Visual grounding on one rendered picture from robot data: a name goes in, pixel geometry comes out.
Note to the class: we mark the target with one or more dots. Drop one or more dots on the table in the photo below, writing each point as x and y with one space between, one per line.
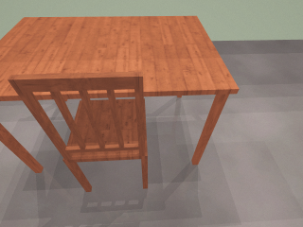
174 53

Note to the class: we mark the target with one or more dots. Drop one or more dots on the chair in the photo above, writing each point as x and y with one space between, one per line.
104 129

